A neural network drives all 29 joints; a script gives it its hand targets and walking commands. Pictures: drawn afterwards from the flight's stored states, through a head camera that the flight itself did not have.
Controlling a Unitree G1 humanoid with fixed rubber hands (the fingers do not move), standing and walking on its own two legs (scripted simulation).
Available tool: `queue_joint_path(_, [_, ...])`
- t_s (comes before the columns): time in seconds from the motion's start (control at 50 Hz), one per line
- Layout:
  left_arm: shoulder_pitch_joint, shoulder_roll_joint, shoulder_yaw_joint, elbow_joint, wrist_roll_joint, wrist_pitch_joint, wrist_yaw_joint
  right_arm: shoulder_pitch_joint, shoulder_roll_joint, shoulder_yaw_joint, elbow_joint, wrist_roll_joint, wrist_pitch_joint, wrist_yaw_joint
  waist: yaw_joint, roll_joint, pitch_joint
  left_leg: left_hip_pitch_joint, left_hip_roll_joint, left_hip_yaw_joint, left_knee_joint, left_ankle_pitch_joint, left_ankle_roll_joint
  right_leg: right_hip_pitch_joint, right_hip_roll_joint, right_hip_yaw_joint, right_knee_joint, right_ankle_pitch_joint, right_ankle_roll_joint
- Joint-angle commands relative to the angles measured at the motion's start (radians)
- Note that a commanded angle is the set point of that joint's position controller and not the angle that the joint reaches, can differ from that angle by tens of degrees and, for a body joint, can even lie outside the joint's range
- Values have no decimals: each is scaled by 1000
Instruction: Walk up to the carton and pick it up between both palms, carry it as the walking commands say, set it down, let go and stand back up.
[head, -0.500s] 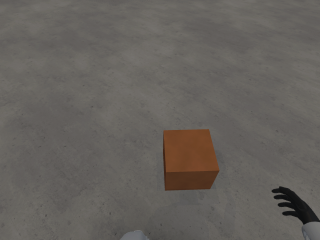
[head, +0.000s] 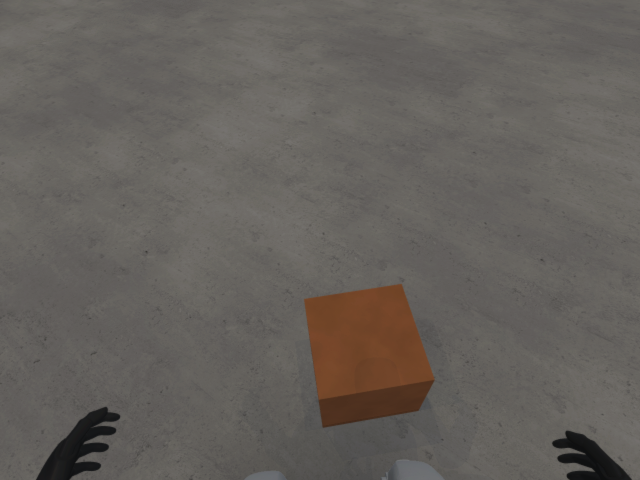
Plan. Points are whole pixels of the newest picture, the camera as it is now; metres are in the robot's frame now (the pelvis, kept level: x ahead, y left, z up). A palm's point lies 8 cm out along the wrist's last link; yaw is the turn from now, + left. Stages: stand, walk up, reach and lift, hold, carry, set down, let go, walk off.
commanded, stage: walk up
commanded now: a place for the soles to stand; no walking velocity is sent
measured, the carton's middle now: (362, 355) +0.52 -0.09 -0.62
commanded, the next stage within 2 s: none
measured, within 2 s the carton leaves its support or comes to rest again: neither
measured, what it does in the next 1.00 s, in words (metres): steps on the spot: left foot, then right foot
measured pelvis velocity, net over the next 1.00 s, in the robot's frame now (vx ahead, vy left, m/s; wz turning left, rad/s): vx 0.02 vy -0.09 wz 0.01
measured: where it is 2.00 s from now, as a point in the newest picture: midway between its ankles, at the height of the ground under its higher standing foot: outside the picture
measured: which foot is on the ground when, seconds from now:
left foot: up 0.00-0.00, down 0.02-0.92, up 0.94-1.00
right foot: down 0.00-0.64, up 0.66-0.88, down 0.90-1.00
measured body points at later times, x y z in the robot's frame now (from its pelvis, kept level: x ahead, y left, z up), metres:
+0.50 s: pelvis +0.05 +0.02 +0.03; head +0.05 +0.03 +0.48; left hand +0.18 +0.35 -0.07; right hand +0.20 -0.31 -0.05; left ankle +0.04 +0.14 -0.71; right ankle +0.06 -0.14 -0.71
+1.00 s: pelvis +0.02 -0.09 +0.00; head +0.07 -0.08 +0.45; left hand +0.21 +0.22 -0.08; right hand +0.05 -0.47 -0.07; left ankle +0.03 +0.09 -0.68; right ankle +0.08 -0.23 -0.71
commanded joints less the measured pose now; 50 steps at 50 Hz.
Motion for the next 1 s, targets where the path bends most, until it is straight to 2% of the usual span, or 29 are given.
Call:
queue_joint_path(0.0, [-68, 152, 34, -38, -18, -11, -10, 44, -175, -63, 1, -5, -16, -10, -45, -168, -95, 212, 28, -55, -260, 239, 33, -108, -135, 132, -120, 192, -89])
queue_joint_path(0.02, [-43, 111, 21, -43, -31, -10, -19, -31, -225, -69, -16, -7, -23, -13, -9, -32, -107, 135, 180, -279, -383, 204, 71, -79, -61, 85, -40, 52, -26])
queue_joint_path(0.04, [-10, 125, 29, -14, -42, 4, -10, -122, -233, -63, -27, 5, -28, -8, 20, 4, -87, -42, 270, -324, -394, 195, 138, 98, -12, 35, -21, -62, -12])
queue_joint_path(0.06, [-27, 157, 34, 4, -42, 6, -3, -152, -201, -48, -14, 8, -33, -2, 25, -15, -63, -95, 223, -245, -360, 188, 117, 172, -26, 70, -80, -12, -29])
queue_joint_path(0.1, [-66, 180, 33, 39, -39, -7, -6, -165, -186, -35, 26, 22, -37, 0, 7, -1, -64, -19, 129, -126, -316, 252, 44, 157, -78, 106, -148, 202, -48])
queue_joint_path(0.14, [-72, 182, 30, 80, -37, -24, -5, -163, -183, -31, 65, 30, -36, -1, -7, 27, -105, 108, 104, -95, -289, 436, 25, 129, -100, 118, -153, 356, -55])
queue_joint_path(0.16, [-71, 174, 26, 104, -38, -26, -3, -171, -181, -31, 80, 31, -35, -1, -8, 21, -133, 148, 112, -89, -288, 500, 31, 142, -88, 96, -148, 372, -52])
queue_joint_path(0.2, [-83, 162, 20, 145, -39, -20, 1, -198, -170, -27, 108, 31, -31, -2, -8, 5, -154, 176, 118, -73, -296, 546, 43, 167, -74, 71, -161, 357, -46])
queue_joint_path(0.3, [-118, 148, 19, 237, -38, -7, 1, -278, -153, -21, 177, 32, -20, -2, 2, 25, -131, 175, 117, -49, -364, 483, 39, 198, -75, 63, -220, 342, -42])
queue_joint_path(0.6, [-189, 118, 21, 471, -30, -8, 3, -348, -124, -34, 383, 26, -21, 0, 5, -19, -110, 246, 114, -9, -522, 354, 23, 241, -82, 78, -365, 321, -40])
queue_joint_path(0.62, [-249, 175, 85, 403, 28, 27, -39, -149, -223, -69, 398, 19, -27, -51, -47, -114, -66, 288, 208, -151, -483, 431, 81, 81, -36, 9, -214, 205, -45])
queue_joint_path(0.64, [-269, 127, 84, 363, 40, 49, -56, -91, -282, -91, 406, 0, -24, -79, -65, -11, -63, 360, 313, -233, -489, 495, 167, -64, -7, 2, -125, 8, -32])
queue_joint_path(0.66, [-290, 104, 90, 328, 55, 66, -64, -48, -280, -97, 382, -15, -27, -95, -81, 53, -69, 361, 387, -306, -493, 520, 244, -147, -13, 34, 48, -227, -31])
queue_joint_path(0.68, [-287, 84, 96, 295, 64, 79, -65, -19, -269, -101, 353, -31, -31, -109, -71, 38, -65, 337, 423, -324, -474, 558, 281, -189, -44, 86, 179, -250, -27])
queue_joint_path(0.7, [-274, 69, 102, 267, 68, 87, -67, -17, -255, -99, 328, -42, -34, -118, -58, 42, -54, 324, 418, -307, -466, 575, 283, -219, -66, 120, 249, -246, -21])
queue_joint_path(0.74, [-252, 66, 111, 213, 70, 91, -77, -35, -245, -102, 272, -44, -36, -121, -29, 68, -26, 269, 348, -245, -469, 501, 246, -207, -97, 125, 198, -202, -9])
queue_joint_path(0.8, [-238, 69, 117, 155, 70, 92, -95, -14, -263, -111, 208, -45, -40, -112, -31, 103, -46, 167, 286, -175, -415, 576, 219, -75, -78, 59, 99, -143, -9])
queue_joint_path(0.84, [-202, 81, 122, 131, 61, 90, -100, -8, -278, -116, 171, -42, -35, -104, -15, 125, -68, 67, 250, -140, -365, 521, 184, 61, -55, 15, -5, -91, -33])
queue_joint_path(0.86, [-162, 92, 127, 133, 59, 86, -100, -12, -274, -111, 154, -36, -30, -99, 10, 115, -80, -19, 213, -108, -316, 444, 148, 181, -36, -11, -102, -17, -52])
queue_joint_path(0.88, [-100, 121, 133, 163, 56, 78, -97, 3, -246, -97, 151, -31, -24, -93, 37, 65, -102, -101, 153, -71, -221, 354, 102, 314, -4, -15, -168, 4, -72])
queue_joint_path(0.9, [-51, 188, 144, 163, 53, 69, -89, 44, -189, -80, 135, -26, -23, -87, 64, -134, -143, -156, 49, 12, -36, 220, 42, 377, -128, 162, -303, 18, -114])
queue_joint_path(0.92, [-122, 266, 153, 105, 33, 63, -77, 10, -137, -68, 96, 2, -14, -97, 89, -307, -130, -172, -75, 46, 101, -215, 18, 229, -341, 389, -424, 34, -246])
queue_joint_path(0.94, [-150, 218, 144, 102, 9, 70, -62, 2, -178, -71, 100, 14, -9, -111, 91, -238, -119, -108, -36, -52, 223, -245, 27, 167, -310, 322, -389, 27, -305])
queue_joint_path(0.96, [-173, 179, 130, 100, 0, 76, -50, 54, -184, -70, 110, 20, -9, -106, 57, -218, -118, -72, -27, -52, 246, -202, 28, 145, -286, 267, -360, 53, -300])
queue_joint_path(0.98, [-208, 163, 119, 104, 0, 80, -42, 95, -178, -66, 125, 25, -11, -99, 20, -213, -101, -33, -3, -28, 197, -156, 27, 129, -250, 207, -344, 45, -272])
